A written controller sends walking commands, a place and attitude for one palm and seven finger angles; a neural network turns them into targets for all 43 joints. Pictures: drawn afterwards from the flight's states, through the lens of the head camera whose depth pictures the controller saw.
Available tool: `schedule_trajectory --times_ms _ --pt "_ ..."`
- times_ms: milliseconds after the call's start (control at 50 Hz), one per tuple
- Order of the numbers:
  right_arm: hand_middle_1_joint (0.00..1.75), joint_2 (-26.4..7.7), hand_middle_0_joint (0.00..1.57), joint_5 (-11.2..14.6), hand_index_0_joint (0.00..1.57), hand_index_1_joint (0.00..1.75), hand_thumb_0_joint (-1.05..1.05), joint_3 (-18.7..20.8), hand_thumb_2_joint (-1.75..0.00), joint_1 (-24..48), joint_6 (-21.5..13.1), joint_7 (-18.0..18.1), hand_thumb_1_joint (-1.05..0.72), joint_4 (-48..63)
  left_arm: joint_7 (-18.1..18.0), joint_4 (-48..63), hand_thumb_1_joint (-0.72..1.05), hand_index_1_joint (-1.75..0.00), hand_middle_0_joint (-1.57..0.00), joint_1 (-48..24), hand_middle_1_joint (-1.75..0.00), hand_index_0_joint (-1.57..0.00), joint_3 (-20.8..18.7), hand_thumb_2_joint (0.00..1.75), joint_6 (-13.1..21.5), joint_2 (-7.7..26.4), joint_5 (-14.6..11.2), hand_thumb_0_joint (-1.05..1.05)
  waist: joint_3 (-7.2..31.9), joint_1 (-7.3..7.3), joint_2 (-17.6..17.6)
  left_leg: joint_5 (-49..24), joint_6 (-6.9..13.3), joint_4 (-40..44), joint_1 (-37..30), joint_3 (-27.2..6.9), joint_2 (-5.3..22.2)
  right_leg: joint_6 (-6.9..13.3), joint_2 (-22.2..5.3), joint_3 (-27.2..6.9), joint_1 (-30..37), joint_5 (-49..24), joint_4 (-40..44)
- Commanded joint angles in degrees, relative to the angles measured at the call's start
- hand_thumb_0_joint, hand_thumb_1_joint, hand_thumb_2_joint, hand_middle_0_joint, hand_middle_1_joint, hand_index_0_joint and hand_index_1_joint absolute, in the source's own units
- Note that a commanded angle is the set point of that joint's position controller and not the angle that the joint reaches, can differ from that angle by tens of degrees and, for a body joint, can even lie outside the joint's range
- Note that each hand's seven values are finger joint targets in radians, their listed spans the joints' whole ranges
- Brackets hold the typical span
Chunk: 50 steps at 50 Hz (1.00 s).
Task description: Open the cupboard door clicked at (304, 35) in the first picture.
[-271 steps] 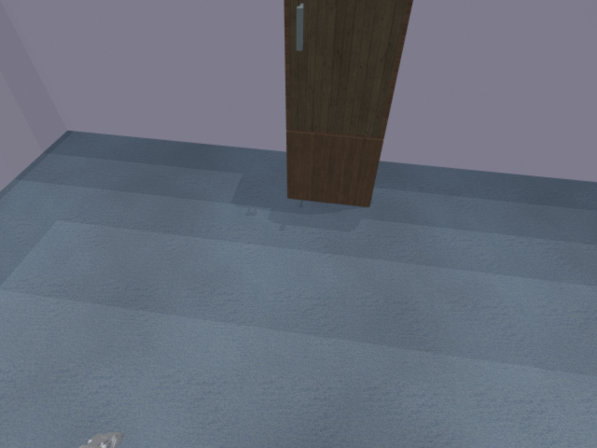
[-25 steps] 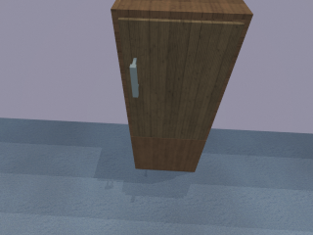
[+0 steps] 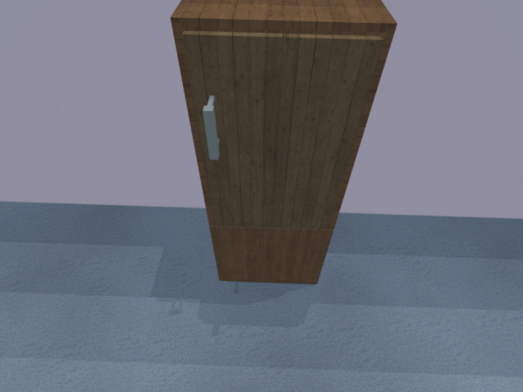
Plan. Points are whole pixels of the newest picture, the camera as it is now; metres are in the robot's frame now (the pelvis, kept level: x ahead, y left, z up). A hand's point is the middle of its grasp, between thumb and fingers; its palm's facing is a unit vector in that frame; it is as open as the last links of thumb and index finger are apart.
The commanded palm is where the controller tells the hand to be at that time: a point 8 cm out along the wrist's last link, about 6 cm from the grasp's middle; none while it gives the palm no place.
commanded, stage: come to a stop and stand still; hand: left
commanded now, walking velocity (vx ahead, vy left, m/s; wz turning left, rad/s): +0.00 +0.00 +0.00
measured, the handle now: (213, 128) +0.63 +0.14 +0.05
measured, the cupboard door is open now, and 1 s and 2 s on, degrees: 0 0 0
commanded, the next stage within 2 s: look again from close up in 0.02 s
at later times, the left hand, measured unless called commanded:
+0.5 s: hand out of the picture +0.04 +0.17 -0.18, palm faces +0.03 -0.98 -0.21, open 7.4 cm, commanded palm none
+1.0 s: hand out of the picture +0.02 +0.16 -0.18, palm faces -0.03 -0.98 -0.19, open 7.4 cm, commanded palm none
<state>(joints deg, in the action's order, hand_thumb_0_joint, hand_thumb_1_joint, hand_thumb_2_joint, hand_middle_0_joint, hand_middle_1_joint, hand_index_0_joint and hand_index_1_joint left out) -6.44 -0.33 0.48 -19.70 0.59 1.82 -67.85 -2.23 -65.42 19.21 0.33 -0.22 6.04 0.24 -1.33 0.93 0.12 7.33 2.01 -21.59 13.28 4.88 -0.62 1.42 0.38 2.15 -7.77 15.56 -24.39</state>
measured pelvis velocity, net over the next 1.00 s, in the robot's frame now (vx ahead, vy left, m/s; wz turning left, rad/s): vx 0.03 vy -0.01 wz -0.05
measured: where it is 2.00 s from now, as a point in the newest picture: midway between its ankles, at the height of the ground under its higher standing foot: outside the picture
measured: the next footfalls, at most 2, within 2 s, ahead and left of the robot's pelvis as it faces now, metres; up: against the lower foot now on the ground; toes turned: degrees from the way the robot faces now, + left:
left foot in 1.38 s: +0.17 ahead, +0.05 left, +0.00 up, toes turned +2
right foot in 1.64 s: +0.09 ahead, -0.18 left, +0.00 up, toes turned -5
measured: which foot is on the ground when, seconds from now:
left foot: down 0.00-1.00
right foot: down 0.00-1.00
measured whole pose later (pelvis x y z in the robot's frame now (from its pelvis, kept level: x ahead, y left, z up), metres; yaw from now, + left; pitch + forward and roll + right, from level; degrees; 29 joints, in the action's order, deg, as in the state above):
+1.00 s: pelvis +0.03 -0.01 -0.01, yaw -3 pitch +1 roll +2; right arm -9.1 -1.4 1.0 -14.8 -0.6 1.6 -60.9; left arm -0.3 -60.6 19.9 -0.8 -1.2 9.6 1.9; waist -0.6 -0.1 1.5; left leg 15.6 1.6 -31.1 16.6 7.4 0.7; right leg 2.3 -0.2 2.2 -14.8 25.2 -37.8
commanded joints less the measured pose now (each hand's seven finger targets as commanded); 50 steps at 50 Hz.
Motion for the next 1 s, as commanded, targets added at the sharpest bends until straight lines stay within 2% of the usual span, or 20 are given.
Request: schedule_trajectory --times_ms 0,80,100,120,140,160,200,240,260,280,360,480,700,720,780,840,900,940,960,980 --pt "0.3 -4.3 0.2 -0.2 0.2 0.3 0.0 0.7 -0.9 -2.7 -0.9 0.3 -0.9 1.7 -0.4 0.8 0.9 -0.3 -0.2 4.6 -0.3 -0.2 -1.0 0.9 0.5 4.4 0.2 0.0 -5.0 -0.45 -0.2 7.7 -0.4 4.9 -2.2 -8.5 6.5 0.6 -6.0 -6.1 -8.3 2.8 7.2" --pt "0.3 -4.1 0.2 -0.1 0.2 0.3 0.0 0.6 -0.9 -2.6 -1.0 0.4 -0.9 1.6 -0.5 0.5 0.9 -0.3 -0.2 5.2 -0.3 -0.2 -0.9 0.9 0.8 4.2 0.2 0.0 -5.1 -0.4 0.8 5.5 -0.5 4.0 -2.7 -7.8 6.5 0.6 -6.2 -6.2 -8.4 1.9 7.5" --pt "0.3 -6.6 0.2 -0.3 0.2 0.3 0.0 -0.1 -0.9 4.1 -2.2 -0.8 -0.9 6.3 -2.0 0.5 0.9 -0.3 -0.2 7.6 -0.3 -0.2 0.0 0.9 3.0 5.8 1.8 0.0 -7.1 -3.11 1.6 1.3 -2.0 -8.6 3.2 -6.4 6.1 0.5 -7.9 -8.7 -8.3 -11.5 8.1" --pt "0.3 -4.3 0.2 -0.4 0.2 0.3 0.0 0.2 -0.9 0.3 -1.5 -1.2 -0.9 7.8 -1.7 3.6 0.9 -0.3 -0.2 4.2 -0.3 -0.2 -0.5 0.9 3.3 8.0 1.1 0.0 -3.3 1.38 2.1 9.0 -1.8 -9.0 1.2 -6.0 4.6 2.3 -10.5 -10.6 -11.0 5.8 10.2" --pt "0.3 -4.2 0.2 -0.8 0.2 0.3 0.0 0.4 -0.9 -1.0 -1.2 -1.4 -0.9 6.8 -1.3 4.8 0.9 -0.3 -0.2 2.0 -0.3 -0.2 -0.7 0.9 3.2 7.7 1.0 0.0 -4.5 1.91 -0.1 9.0 -1.6 -9.0 1.1 -5.6 3.8 3.4 -9.6 -10.2 -12.9 12.0 9.6" --pt "0.3 -4.2 0.2 -1.1 0.2 0.3 0.0 0.1 -0.9 -2.5 -1.4 -1.5 -0.9 6.9 -1.2 5.0 0.9 -0.3 -0.2 1.8 -0.3 -0.2 -0.8 0.9 3.7 7.6 0.9 0.0 -1.6 2.23 -3.0 5.0 -1.2 -9.1 0.0 -5.7 4.1 3.8 -9.0 -8.4 -11.5 7.2 7.1" --pt "0.3 -4.1 0.2 -0.9 0.2 0.3 0.0 -0.1 -0.9 -2.9 -2.0 -1.3 -0.9 7.8 -1.0 5.0 0.9 -0.3 -0.2 2.9 -0.3 -0.2 -0.7 0.9 3.8 6.5 0.6 0.0 -0.1 1.56 -2.5 2.7 -0.4 -7.4 0.2 -6.5 4.7 3.6 -7.1 -7.2 -9.4 3.4 4.2" --pt "0.3 -5.0 0.2 -0.7 0.2 0.3 0.0 -0.1 -0.9 -2.1 -2.3 -0.9 -0.9 8.2 -0.8 4.9 0.9 -0.3 -0.2 3.6 -0.3 -0.2 -0.4 0.9 3.5 5.5 0.5 0.0 -0.6 0.59 0.3 1.8 0.4 -5.5 1.2 -7.4 5.6 3.0 -5.8 -6.0 -8.1 1.1 2.2" --pt "0.3 -5.2 0.2 -0.7 0.2 0.3 0.0 -0.2 -0.9 -2.1 -2.5 -0.8 -0.9 8.5 -0.8 5.0 0.9 -0.3 -0.2 3.5 -0.3 -0.2 -0.5 0.9 3.4 5.5 0.6 0.0 -1.2 0.29 -0.5 0.5 0.7 -4.8 2.3 -7.8 5.6 2.7 -5.5 -5.2 -7.1 -0.6 1.2" --pt "0.3 -5.5 0.2 -0.7 0.2 0.3 0.0 -0.3 -0.9 -1.5 -2.6 -0.8 -0.9 8.4 -0.7 5.0 0.9 -0.3 -0.2 3.8 -0.3 -0.2 -0.5 0.9 3.2 5.6 0.5 0.0 -1.9 -0.17 1.3 -0.7 0.9 -4.4 2.5 -7.9 5.9 2.5 -5.3 -4.9 -6.8 -2.2 0.8" --pt "0.3 -6.3 0.2 -0.5 0.2 0.3 0.0 -0.2 -0.9 -0.3 -2.8 -0.5 -0.9 8.3 -0.8 5.1 0.9 -0.3 -0.2 4.4 -0.3 -0.2 -0.6 0.9 2.9 6.0 0.6 0.0 -2.9 -0.91 3.0 -3.5 1.1 -3.8 1.6 -7.4 6.2 1.7 -5.5 -4.9 -6.1 -6.9 0.3" --pt "0.3 -7.8 0.2 -0.5 0.2 0.3 0.0 -0.1 -0.9 1.5 -3.0 -0.2 -0.9 8.0 -0.8 5.8 0.9 -0.3 -0.2 4.1 -0.3 -0.2 -1.0 0.9 2.6 8.2 0.6 0.0 -1.1 -1.25 0.9 -6.5 1.0 -3.9 -0.4 -6.5 6.3 1.5 -6.0 -5.3 -4.1 -11.9 0.2" --pt "0.3 -10.0 0.2 -0.4 0.2 0.3 0.0 0.2 -0.9 4.4 -2.8 -0.1 -0.9 7.8 -0.3 6.4 0.9 -0.3 -0.2 1.6 -0.3 -0.2 -1.2 0.9 1.9 10.5 0.7 0.0 -0.4 -1.06 -0.3 -6.2 1.0 -2.7 -2.1 -6.8 7.0 1.2 -6.0 -5.7 -3.7 -10.7 1.2" --pt "0.3 -8.5 0.2 -0.5 0.2 0.3 0.0 -0.1 -0.9 4.1 -2.7 -0.1 -0.9 7.3 -0.3 5.7 0.9 -0.3 -0.2 2.3 -0.3 -0.2 -1.0 0.9 1.7 8.8 0.7 0.0 0.0 -1.12 0.0 -4.1 0.9 -2.5 -2.7 -6.6 7.2 0.9 -5.7 -5.2 -3.9 -8.1 1.2" --pt "0.3 -9.5 0.2 -0.9 0.2 0.3 0.0 0.5 -0.9 3.6 -2.0 -0.1 -0.9 7.3 0.3 5.6 0.9 -0.3 -0.2 3.2 -0.3 -0.2 -1.1 0.9 0.8 8.2 1.1 0.0 -2.6 -0.82 -0.7 8.3 1.8 -0.6 -0.8 -8.2 8.7 1.4 -4.1 -3.7 -7.1 3.6 0.2" --pt "0.3 -12.1 0.2 -1.2 0.2 0.3 0.0 1.8 -0.9 2.8 -1.5 0.1 -0.9 8.0 1.1 6.8 0.9 -0.3 -0.2 3.1 -0.3 -0.2 -1.7 0.9 0.0 7.8 1.6 0.0 -5.1 -0.45 -4.6 20.8 4.3 5.4 0.8 -15.2 13.4 1.2 -1.6 -0.6 -11.9 8.6 -5.7" --pt "0.3 -13.7 0.2 -1.3 0.2 0.3 0.0 2.9 -0.9 1.1 -1.6 0.5 -0.9 8.8 1.7 7.6 0.9 -0.3 -0.2 3.0 -0.3 -0.2 -1.9 0.9 -0.3 7.1 1.9 0.0 -3.1 0.06 -6.5 20.4 8.1 7.3 -1.5 -21.2 18.7 1.0 -1.1 0.4 -16.2 10.4 -14.3" --pt "0.3 -13.6 0.2 -1.4 0.2 0.3 0.0 3.0 -0.9 1.0 -1.9 0.5 -0.9 9.2 2.0 8.0 0.9 -0.3 -0.2 3.0 -0.3 -0.2 -2.2 0.9 -0.3 6.6 1.9 0.0 -1.5 -0.05 -6.4 16.8 9.2 6.5 -0.5 -20.4 19.6 1.2 -1.9 -0.3 -15.5 11.8 -16.6" --pt "0.3 -13.1 0.2 -1.4 0.2 0.3 0.0 3.0 -0.9 1.6 -2.0 0.6 -0.9 9.3 2.2 7.8 0.9 -0.3 -0.2 3.9 -0.3 -0.2 -2.3 0.9 0.0 6.3 1.9 0.0 -0.3 -0.81 -5.4 14.0 8.9 4.8 0.5 -18.7 19.1 1.3 -2.1 -0.4 -12.9 10.5 -13.5" --pt "0.3 -13.2 0.2 -1.3 0.2 0.3 0.0 3.1 -0.9 3.1 -1.9 0.6 -0.9 9.8 2.4 7.1 0.9 -0.3 -0.2 6.0 -0.3 -0.2 -2.5 0.9 0.1 6.0 1.8 0.0 0.6 -2.25 -4.4 13.7 7.2 1.8 4.3 -14.9 17.5 1.1 -1.9 0.2 -7.0 7.1 -7.4"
